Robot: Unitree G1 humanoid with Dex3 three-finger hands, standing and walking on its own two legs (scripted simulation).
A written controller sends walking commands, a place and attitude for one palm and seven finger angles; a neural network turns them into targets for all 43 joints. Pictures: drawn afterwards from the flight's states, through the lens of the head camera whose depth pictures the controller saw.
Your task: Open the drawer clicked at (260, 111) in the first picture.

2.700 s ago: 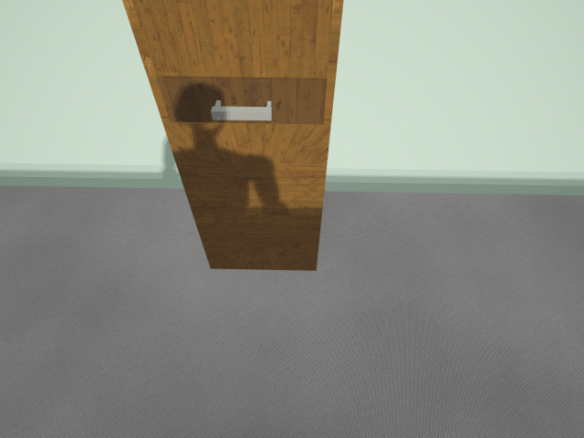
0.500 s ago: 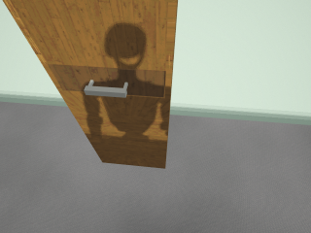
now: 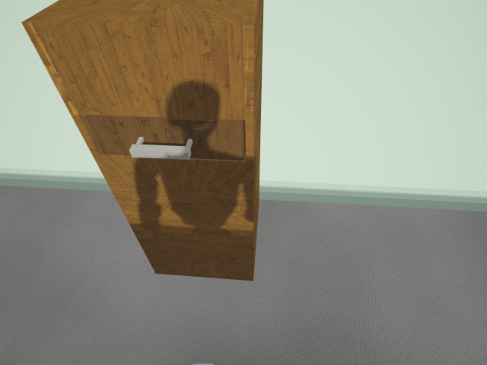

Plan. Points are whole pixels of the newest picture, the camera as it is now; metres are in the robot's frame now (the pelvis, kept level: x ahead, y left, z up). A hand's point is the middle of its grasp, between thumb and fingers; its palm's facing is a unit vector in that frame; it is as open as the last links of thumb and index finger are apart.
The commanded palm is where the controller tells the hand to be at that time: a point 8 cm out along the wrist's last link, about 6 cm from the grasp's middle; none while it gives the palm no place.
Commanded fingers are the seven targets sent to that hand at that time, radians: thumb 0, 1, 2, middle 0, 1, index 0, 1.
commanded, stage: come to a stop and stand still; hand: left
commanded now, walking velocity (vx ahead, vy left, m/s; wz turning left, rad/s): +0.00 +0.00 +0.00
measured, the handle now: (162, 146) +0.58 +0.23 +0.02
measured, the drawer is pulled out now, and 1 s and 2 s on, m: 0.00 0.00 0.00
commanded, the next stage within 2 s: look again from close up in 0.48 s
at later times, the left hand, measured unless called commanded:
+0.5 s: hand out of the picture -0.06 +0.18 -0.17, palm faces +0.03 -0.99 -0.17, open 7.4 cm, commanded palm none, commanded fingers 0.00 0.90 0.90 -0.20 -0.30 -0.20 -0.30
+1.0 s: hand out of the picture -0.05 +0.17 -0.17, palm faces +0.03 -0.99 -0.13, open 7.3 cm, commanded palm none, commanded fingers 0.00 0.90 0.90 -0.20 -0.30 -0.20 -0.30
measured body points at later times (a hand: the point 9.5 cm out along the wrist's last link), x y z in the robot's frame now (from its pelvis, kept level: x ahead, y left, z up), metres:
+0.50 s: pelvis -0.03 +0.01 +0.01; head -0.05 +0.02 +0.46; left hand -0.06 +0.23 -0.15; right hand -0.06 -0.22 -0.14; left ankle +0.06 +0.10 -0.72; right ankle -0.02 -0.10 -0.72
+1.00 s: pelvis -0.03 +0.02 +0.01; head -0.04 +0.03 +0.46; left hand -0.05 +0.22 -0.16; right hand -0.04 -0.19 -0.15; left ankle +0.06 +0.10 -0.72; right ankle -0.01 -0.10 -0.73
